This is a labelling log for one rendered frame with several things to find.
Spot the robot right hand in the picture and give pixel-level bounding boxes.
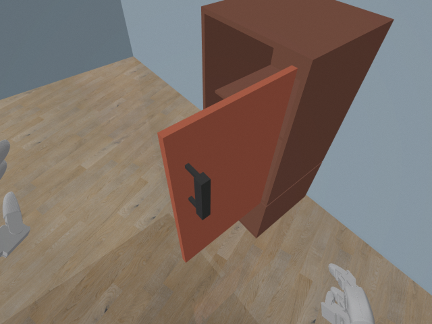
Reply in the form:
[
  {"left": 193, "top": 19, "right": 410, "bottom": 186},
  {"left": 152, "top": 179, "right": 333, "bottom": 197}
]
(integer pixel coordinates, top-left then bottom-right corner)
[{"left": 321, "top": 263, "right": 375, "bottom": 324}]

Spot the cupboard door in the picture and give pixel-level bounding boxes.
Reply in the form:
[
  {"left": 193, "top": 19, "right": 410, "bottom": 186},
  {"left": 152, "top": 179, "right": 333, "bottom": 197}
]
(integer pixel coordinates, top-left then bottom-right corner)
[{"left": 157, "top": 65, "right": 298, "bottom": 263}]

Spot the robot left hand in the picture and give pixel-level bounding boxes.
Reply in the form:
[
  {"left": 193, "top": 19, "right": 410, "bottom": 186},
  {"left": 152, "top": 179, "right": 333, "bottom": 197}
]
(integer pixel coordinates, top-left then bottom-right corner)
[{"left": 0, "top": 140, "right": 30, "bottom": 258}]

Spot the handle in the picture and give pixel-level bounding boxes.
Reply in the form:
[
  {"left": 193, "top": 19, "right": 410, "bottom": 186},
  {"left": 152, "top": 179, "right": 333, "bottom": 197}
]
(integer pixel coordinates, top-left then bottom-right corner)
[{"left": 185, "top": 163, "right": 211, "bottom": 220}]

